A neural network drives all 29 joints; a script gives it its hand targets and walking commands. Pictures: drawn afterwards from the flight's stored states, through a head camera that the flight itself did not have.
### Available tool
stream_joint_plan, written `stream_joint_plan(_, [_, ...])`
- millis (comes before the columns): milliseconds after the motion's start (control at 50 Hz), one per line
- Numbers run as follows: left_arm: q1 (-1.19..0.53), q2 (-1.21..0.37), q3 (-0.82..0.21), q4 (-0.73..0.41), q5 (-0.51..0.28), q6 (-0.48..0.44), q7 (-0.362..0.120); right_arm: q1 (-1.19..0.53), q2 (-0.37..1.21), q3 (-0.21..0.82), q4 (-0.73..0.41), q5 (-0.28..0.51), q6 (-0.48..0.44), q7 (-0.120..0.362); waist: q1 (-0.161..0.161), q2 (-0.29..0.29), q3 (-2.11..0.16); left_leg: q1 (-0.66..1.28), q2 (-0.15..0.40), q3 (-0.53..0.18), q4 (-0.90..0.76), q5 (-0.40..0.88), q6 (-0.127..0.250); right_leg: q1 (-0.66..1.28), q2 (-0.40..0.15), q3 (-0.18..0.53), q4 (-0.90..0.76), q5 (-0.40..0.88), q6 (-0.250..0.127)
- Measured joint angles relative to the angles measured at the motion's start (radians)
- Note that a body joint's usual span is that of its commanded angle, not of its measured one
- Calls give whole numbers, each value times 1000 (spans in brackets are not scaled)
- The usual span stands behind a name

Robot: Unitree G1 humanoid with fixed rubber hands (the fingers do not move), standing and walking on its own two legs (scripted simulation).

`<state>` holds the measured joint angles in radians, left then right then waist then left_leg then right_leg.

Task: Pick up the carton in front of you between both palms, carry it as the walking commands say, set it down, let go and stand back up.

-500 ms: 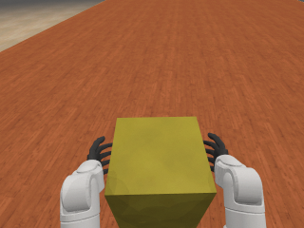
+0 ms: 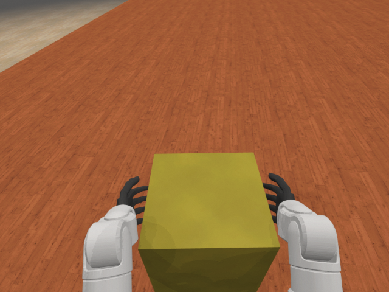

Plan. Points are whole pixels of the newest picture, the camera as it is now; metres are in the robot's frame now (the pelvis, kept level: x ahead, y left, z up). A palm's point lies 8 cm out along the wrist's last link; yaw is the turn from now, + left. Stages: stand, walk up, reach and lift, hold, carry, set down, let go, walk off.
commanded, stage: carry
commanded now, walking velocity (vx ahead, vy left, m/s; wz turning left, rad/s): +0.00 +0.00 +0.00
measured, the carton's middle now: (204, 227) +0.28 +0.00 +0.02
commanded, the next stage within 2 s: none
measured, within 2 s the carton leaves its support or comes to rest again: neither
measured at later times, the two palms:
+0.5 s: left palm (123, 216) +0.30 +0.17 +0.04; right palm (262, 205) +0.30 -0.13 +0.04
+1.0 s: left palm (117, 226) +0.28 +0.18 +0.04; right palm (259, 216) +0.28 -0.12 +0.04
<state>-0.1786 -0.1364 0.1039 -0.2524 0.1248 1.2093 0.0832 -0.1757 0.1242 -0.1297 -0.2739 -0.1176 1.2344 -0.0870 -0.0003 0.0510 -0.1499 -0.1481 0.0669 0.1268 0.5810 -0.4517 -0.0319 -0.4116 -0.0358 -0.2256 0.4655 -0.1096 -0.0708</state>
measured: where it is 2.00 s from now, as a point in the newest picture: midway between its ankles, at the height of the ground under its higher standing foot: outside the picture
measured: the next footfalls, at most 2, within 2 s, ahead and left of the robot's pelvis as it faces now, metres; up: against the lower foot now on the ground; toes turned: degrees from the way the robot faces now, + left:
none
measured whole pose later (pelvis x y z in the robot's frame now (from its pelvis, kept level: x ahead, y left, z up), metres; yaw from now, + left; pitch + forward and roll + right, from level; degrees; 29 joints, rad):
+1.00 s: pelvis +0.00 +0.02 +0.00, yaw +1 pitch +1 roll +0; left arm -0.20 -0.14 0.17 0.18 0.23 0.73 0.02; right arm -0.20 0.14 -0.17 0.18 -0.23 0.74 -0.03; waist 0.00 0.01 -0.10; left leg -0.16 0.01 0.11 0.57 -0.43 0.03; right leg -0.41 -0.10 -0.21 0.54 -0.14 -0.02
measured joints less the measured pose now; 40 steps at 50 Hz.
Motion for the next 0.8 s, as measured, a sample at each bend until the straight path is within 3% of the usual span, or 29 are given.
stream_joint_plan(100, [24, 3, 4, 36, -2, -24, -9, 27, 9, 10, 28, -14, -21, 1, 0, -4, 9, 27, -4, -17, -112, 49, 6, 24, -6, -6, 9, -38, 14])
stream_joint_plan(400, [85, 9, -15, 125, 35, -209, -29, 75, 4, 38, 146, -52, -221, 37, 3, -30, 0, 23, -17, -24, -43, -16, 22, 2, -35, -5, 121, -126, 37])
stream_joint_plan(700, [-15, -2, 65, 479, 121, -483, -67, -17, 14, -40, 491, -130, -495, 64, 3, -35, 31, 22, -36, -16, -18, -6, 46, 17, -52, 7, 107, -81, 45])
stream_joint_plan(800, [-45, -7, 90, 510, 128, -537, -69, -45, 19, -64, 522, -135, -550, 65, 2, -38, 49, 9, -43, -13, -19, 10, 52, 14, -56, 10, 86, -53, 46])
